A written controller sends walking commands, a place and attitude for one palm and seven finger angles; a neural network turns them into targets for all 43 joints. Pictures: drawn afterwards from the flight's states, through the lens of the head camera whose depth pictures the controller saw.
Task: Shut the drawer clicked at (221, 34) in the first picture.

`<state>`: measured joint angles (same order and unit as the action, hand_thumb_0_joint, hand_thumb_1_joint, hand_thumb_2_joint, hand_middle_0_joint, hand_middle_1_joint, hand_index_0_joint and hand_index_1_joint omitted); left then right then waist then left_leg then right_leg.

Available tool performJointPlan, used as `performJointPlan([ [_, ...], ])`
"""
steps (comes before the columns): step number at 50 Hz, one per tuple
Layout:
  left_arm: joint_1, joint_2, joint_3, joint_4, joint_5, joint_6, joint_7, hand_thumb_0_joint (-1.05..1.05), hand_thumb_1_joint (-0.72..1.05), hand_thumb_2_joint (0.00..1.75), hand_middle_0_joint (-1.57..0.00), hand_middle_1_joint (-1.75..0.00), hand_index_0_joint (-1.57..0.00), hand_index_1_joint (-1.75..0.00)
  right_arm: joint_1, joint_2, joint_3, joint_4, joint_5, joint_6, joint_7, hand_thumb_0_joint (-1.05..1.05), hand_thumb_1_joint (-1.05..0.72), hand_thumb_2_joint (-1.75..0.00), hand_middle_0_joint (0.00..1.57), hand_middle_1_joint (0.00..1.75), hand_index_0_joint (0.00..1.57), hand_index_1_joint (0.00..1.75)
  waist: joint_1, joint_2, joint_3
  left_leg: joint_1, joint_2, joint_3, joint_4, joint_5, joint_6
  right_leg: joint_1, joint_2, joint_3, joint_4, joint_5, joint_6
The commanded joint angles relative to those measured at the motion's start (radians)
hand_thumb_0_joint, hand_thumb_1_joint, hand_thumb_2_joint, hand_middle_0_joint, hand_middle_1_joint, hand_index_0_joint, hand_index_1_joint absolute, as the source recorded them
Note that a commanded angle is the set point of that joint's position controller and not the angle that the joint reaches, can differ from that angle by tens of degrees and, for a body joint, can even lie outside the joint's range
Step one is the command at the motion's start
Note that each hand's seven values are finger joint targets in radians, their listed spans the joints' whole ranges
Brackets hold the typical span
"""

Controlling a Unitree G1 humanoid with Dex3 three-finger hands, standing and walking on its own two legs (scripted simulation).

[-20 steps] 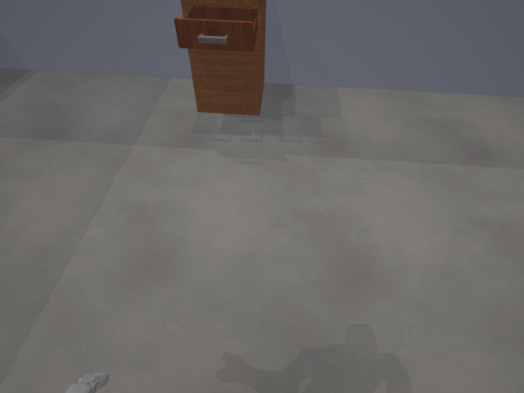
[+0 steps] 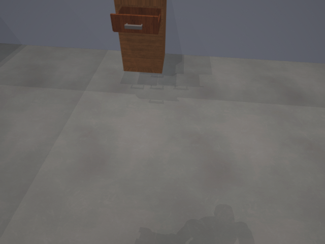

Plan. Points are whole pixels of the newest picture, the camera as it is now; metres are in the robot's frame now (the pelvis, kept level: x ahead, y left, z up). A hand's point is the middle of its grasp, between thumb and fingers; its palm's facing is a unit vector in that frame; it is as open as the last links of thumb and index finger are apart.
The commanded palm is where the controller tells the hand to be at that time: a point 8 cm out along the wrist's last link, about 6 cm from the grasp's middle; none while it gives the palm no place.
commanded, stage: stand and wait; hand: left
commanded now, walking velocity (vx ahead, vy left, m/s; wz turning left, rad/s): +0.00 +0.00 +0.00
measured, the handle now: (133, 25) +1.69 +0.33 -0.16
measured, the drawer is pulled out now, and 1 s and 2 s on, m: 0.24 0.24 0.24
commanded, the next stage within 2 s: look at it before walking up in 0.46 s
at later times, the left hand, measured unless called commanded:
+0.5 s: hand out of the picture +0.06 +0.24 -0.15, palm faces -0.04 -0.94 -0.33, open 7.4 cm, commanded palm none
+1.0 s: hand out of the picture +0.07 +0.23 -0.15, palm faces -0.04 -0.95 -0.32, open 7.4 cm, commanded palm none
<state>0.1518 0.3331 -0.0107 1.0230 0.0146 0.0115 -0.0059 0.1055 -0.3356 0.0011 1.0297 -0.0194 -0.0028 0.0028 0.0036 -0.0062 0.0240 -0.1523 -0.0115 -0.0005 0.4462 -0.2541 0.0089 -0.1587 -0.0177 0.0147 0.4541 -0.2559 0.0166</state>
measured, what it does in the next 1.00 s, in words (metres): stands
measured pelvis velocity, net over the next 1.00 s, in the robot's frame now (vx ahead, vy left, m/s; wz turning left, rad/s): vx -0.01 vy -0.01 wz -0.01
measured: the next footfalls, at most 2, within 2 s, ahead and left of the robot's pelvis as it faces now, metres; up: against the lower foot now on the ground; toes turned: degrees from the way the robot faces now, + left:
right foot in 1.92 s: +0.41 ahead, -0.06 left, +0.00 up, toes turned -3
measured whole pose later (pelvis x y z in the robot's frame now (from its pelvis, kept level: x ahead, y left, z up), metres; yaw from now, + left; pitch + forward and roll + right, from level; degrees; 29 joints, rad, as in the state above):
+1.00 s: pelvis -0.01 -0.01 +0.00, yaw +0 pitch -2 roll +0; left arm 0.14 0.34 -0.01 1.09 0.02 0.00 -0.01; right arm 0.12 -0.34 0.00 1.11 -0.01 -0.01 0.01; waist 0.00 -0.01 0.03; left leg -0.14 0.01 0.00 0.38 -0.21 -0.01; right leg -0.15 0.00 0.02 0.39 -0.21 0.00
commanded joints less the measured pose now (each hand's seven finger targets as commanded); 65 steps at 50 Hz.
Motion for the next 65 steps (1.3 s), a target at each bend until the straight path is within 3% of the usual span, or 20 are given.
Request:
performJointPlan([
  [1,-0.059,0.212,0.047,-0.066,-0.005,-0.033,0.018,0.00,0.90,0.90,-0.20,-0.30,-0.20,-0.30,-0.061,-0.203,-0.044,-0.061,0.007,-0.030,-0.016,0.00,-0.90,-0.90,0.20,0.30,0.20,0.30,-0.006,0.006,-0.070,0.009,0.115,-0.094,-0.084,0.178,0.030,0.001,-0.099,0.088,-0.081,0.167,-0.050],
  [18,-0.050,0.214,0.044,-0.014,-0.004,-0.033,0.014,0.00,0.90,0.90,-0.20,-0.30,-0.20,-0.30,-0.024,-0.209,-0.037,0.003,0.009,-0.028,-0.012,0.00,-0.90,-0.90,0.20,0.30,0.20,0.30,-0.002,-0.004,-0.012,-0.031,0.114,-0.113,-0.132,0.053,0.024,-0.030,-0.097,0.110,-0.144,-0.006,-0.049],
  [26,-0.052,0.211,0.043,-0.010,-0.004,-0.036,0.016,0.00,0.90,0.90,-0.20,-0.30,-0.20,-0.30,-0.016,-0.209,-0.036,0.012,0.010,-0.031,-0.012,0.00,-0.90,-0.90,0.20,0.30,0.20,0.30,-0.003,-0.002,-0.044,-0.011,0.125,-0.115,-0.131,0.113,0.024,-0.011,-0.097,0.102,-0.127,0.070,-0.048],
  [57,-0.044,0.212,0.042,-0.004,-0.004,-0.042,0.018,0.00,0.90,0.90,-0.20,-0.30,-0.20,-0.30,-0.041,-0.207,-0.035,0.018,0.014,-0.031,-0.016,0.00,-0.90,-0.90,0.20,0.30,0.20,0.30,-0.003,0.004,-0.061,0.039,0.133,-0.096,-0.123,0.221,0.016,0.021,-0.104,0.099,-0.126,0.228,-0.049],
  [59,0.035,0.086,0.016,0.030,-0.004,-0.021,0.022,0.00,0.90,0.90,-0.20,-0.30,-0.20,-0.30,0.029,-0.075,-0.004,0.047,0.005,-0.011,-0.009,0.00,-0.90,-0.90,0.20,0.30,0.20,0.30,-0.001,-0.007,-0.074,0.025,0.116,-0.074,-0.102,0.071,0.000,0.024,-0.097,0.088,-0.125,0.023,-0.030],
  [60,0.060,0.088,0.017,0.034,0.001,-0.015,0.019,0.00,0.90,0.90,-0.20,-0.30,-0.20,-0.30,0.047,-0.072,-0.004,0.048,0.002,-0.005,-0.006,0.00,-0.90,-0.90,0.20,0.30,0.20,0.30,0.006,-0.017,-0.058,-0.008,0.102,-0.071,-0.083,-0.044,0.005,0.014,-0.094,0.103,-0.137,-0.119,-0.035],
  [62,0.088,0.111,0.030,0.034,0.006,-0.008,0.009,0.00,0.90,0.90,-0.20,-0.30,-0.20,-0.30,0.054,-0.066,-0.008,0.042,-0.005,0.002,-0.001,0.00,-0.90,-0.90,0.20,0.30,0.20,0.30,0.014,-0.065,0.040,-0.134,0.063,-0.054,-0.044,-0.227,0.006,-0.020,-0.113,0.162,-0.186,-0.334,-0.060],
  [65,0.166,0.151,0.056,0.027,0.008,-0.013,0.009,0.00,0.90,0.90,-0.20,-0.30,-0.20,-0.30,0.064,-0.045,-0.014,0.013,-0.006,0.000,0.001,0.00,-0.90,-0.90,0.20,0.30,0.20,0.30,0.037,-0.183,0.088,-0.274,0.027,0.029,0.170,-0.220,0.000,0.013,-0.231,0.305,-0.286,-0.487,-0.138],
])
